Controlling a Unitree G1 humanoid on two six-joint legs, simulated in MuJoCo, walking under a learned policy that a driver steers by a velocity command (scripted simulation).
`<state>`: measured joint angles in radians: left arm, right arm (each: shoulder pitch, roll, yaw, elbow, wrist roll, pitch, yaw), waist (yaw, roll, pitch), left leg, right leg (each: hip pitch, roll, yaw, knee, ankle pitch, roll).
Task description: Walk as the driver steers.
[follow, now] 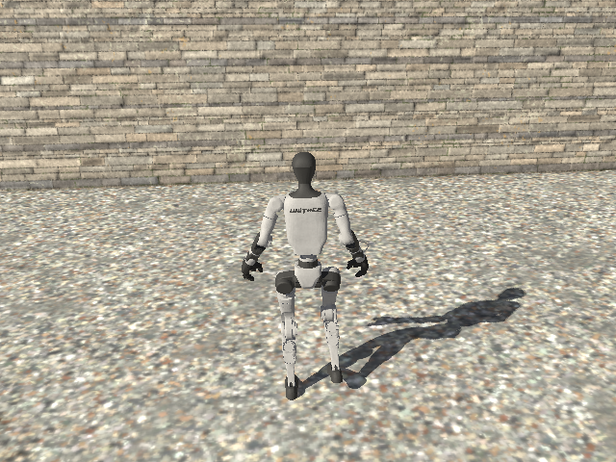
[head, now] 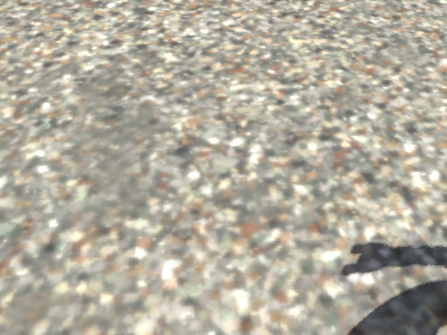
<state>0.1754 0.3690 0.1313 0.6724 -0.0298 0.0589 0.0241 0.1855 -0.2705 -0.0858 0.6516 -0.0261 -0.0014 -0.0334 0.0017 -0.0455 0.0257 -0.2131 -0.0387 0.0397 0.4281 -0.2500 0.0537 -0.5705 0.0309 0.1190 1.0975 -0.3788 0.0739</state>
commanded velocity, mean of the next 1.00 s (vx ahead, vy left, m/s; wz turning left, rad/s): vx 0.61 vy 0.00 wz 0.22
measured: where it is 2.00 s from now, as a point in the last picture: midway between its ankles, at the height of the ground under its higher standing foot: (171, 117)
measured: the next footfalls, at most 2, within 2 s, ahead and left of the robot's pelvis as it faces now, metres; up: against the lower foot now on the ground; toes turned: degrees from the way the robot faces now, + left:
right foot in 0.36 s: +0.01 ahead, -0.17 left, +0.00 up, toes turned -15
left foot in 0.80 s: +0.44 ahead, -0.05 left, +0.00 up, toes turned +11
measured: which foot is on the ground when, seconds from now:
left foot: down 0.00-0.36, up 0.38-0.78, down 0.80-1.00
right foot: up 0.00-0.34, down 0.36-0.80, up 0.82-1.00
